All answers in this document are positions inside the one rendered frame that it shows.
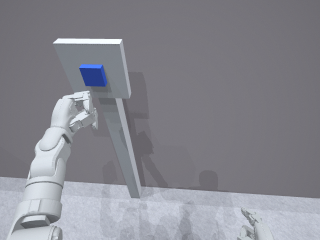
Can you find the left robot hand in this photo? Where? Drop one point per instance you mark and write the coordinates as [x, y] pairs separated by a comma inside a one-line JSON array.
[[66, 116]]

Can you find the robot left upper arm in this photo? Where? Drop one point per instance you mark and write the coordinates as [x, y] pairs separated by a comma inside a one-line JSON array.
[[38, 233]]

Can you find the robot left forearm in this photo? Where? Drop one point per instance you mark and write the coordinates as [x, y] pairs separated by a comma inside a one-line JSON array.
[[41, 202]]

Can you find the panel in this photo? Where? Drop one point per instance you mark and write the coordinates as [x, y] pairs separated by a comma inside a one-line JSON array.
[[74, 52]]

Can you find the right robot hand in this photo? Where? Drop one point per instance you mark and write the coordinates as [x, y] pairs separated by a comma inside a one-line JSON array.
[[261, 230]]

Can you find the button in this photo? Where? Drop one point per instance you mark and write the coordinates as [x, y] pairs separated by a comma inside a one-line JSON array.
[[93, 75]]

